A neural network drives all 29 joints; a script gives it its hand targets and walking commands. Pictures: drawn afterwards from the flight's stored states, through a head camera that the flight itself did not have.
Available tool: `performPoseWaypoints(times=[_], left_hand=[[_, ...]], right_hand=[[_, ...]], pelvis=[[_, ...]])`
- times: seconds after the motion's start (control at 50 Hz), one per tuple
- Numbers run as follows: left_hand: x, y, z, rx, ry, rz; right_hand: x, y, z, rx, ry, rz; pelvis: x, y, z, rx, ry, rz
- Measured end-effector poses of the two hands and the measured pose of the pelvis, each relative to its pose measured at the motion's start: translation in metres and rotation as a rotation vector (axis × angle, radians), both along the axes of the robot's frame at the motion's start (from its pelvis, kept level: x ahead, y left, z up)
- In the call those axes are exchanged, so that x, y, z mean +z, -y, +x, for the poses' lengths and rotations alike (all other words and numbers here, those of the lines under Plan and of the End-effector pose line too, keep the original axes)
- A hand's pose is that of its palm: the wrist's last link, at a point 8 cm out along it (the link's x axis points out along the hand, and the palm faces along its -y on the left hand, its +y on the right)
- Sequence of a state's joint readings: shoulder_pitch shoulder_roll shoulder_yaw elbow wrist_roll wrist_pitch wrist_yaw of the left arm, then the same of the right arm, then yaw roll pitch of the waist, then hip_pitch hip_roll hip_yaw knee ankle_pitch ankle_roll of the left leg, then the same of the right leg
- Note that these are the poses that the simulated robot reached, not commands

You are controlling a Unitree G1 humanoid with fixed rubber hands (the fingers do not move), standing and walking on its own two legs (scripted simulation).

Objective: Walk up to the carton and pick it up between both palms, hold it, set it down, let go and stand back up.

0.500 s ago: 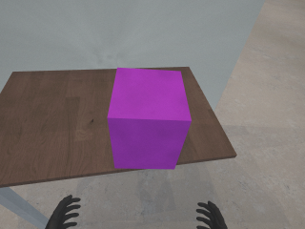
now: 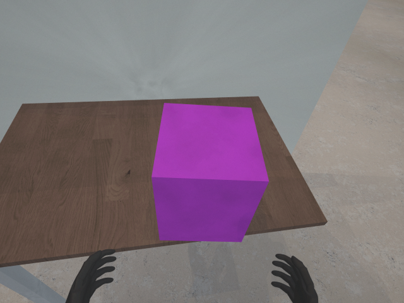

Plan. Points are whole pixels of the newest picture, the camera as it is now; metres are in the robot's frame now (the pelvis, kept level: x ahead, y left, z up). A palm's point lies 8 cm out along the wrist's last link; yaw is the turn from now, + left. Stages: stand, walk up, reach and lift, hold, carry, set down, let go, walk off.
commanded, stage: reach and lift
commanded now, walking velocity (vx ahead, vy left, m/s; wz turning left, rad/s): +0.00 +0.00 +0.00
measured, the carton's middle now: (204, 175) +0.40 +0.01 +0.02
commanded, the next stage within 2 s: none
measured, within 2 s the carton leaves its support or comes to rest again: neither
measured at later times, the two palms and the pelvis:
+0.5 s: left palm (83, 273) +0.18 +0.22 +0.00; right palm (305, 273) +0.20 -0.18 +0.00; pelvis -0.01 -0.01 +0.00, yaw +0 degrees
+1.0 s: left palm (88, 208) +0.27 +0.22 +0.07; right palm (299, 217) +0.29 -0.17 +0.06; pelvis -0.02 -0.02 +0.00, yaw +0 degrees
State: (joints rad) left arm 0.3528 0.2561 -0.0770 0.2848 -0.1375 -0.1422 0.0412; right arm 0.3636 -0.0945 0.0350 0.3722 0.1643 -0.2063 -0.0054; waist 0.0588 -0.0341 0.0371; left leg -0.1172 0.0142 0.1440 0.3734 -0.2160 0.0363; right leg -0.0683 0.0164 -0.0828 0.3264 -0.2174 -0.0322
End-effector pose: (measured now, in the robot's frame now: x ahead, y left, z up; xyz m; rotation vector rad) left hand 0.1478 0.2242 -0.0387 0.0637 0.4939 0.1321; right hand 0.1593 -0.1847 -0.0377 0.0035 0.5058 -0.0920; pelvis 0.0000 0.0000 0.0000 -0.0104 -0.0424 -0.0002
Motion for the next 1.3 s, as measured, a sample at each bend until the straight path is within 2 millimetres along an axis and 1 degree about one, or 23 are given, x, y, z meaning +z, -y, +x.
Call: performPoseWaypoints(times=[0.1,0.24,0.36,0.44,0.52,0.64,0.8,0.88,0.98,1.14,1.24,1.3], left_hand=[[0.011,-0.003,0.002,0.018,0.068,-0.003],[0.018,-0.001,0.005,0.014,0.105,-0.006],[0.035,0.001,0.016,0.025,0.199,-0.004],[0.033,0.001,0.024,0.030,0.182,-0.014],[0.038,0.003,0.035,0.038,0.165,-0.035],[0.062,0.005,0.061,0.035,0.178,-0.046],[0.092,0.005,0.093,0.027,0.200,-0.051],[0.099,0.003,0.105,0.029,0.185,-0.041],[0.104,0.000,0.118,0.039,0.164,-0.047],[0.122,0.000,0.142,0.030,0.196,-0.048],[0.136,0.001,0.156,0.027,0.211,-0.056],[0.141,-0.002,0.166,0.034,0.205,-0.063]], right_hand=[[0.010,-0.003,0.004,0.000,0.070,0.012],[0.017,-0.003,0.011,-0.007,0.123,0.023],[0.030,-0.004,0.023,0.002,0.204,0.043],[0.032,-0.004,0.033,0.012,0.198,0.038],[0.040,-0.003,0.044,0.009,0.188,0.031],[0.063,-0.005,0.065,0.006,0.209,0.038],[0.081,-0.015,0.092,0.015,0.210,0.063],[0.085,-0.017,0.105,0.015,0.210,0.066],[0.090,-0.015,0.123,0.009,0.213,0.059],[0.114,-0.013,0.154,0.022,0.259,0.051],[0.128,-0.015,0.164,0.034,0.270,0.048],[0.135,-0.017,0.171,0.041,0.268,0.047]], pelvis=[[0.000,0.000,0.003,0.000,0.004,-0.002],[-0.001,0.001,0.000,0.004,0.017,-0.001],[-0.002,0.003,-0.005,0.003,0.020,0.003],[-0.002,0.006,-0.010,0.003,0.025,0.008],[-0.002,0.009,-0.014,0.002,0.022,0.011],[-0.001,0.013,-0.019,0.000,0.003,0.016],[0.000,0.016,-0.023,-0.005,-0.015,0.014],[0.000,0.016,-0.023,-0.006,-0.022,0.014],[0.000,0.017,-0.023,-0.004,-0.044,0.013],[-0.001,0.021,-0.022,0.004,-0.062,0.009],[-0.001,0.024,-0.020,0.005,-0.067,0.009],[-0.001,0.025,-0.020,0.007,-0.064,0.011]])
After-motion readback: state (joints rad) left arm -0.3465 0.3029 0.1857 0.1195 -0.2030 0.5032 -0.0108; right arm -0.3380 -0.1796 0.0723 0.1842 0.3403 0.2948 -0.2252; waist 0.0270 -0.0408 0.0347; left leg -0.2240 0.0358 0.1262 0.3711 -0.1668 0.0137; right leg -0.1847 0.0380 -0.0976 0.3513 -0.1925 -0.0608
